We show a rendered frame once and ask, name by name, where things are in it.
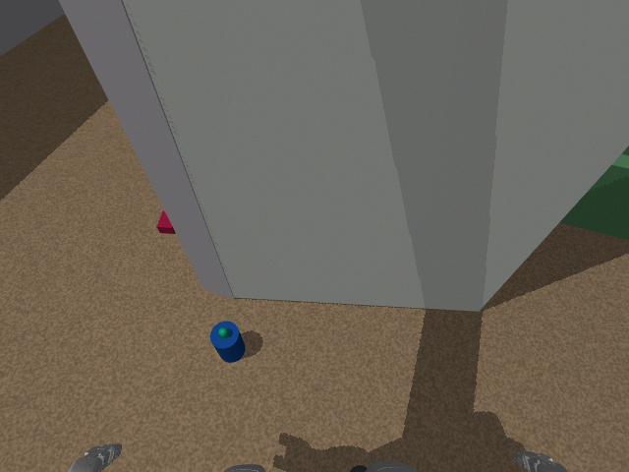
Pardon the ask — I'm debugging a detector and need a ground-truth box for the left robot hand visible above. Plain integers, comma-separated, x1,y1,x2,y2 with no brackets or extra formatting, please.
68,443,122,472

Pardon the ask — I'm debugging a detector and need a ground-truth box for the sofa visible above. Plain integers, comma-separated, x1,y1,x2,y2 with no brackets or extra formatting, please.
559,147,629,240

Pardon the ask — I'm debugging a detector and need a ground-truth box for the right robot hand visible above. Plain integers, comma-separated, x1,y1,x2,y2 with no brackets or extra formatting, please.
515,451,568,472

